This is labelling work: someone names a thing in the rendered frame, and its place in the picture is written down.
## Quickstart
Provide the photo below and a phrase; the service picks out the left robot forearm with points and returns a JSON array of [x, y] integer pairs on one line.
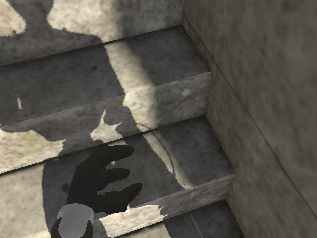
[[74, 220]]

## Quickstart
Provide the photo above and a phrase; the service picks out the left robot hand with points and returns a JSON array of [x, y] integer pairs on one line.
[[91, 176]]

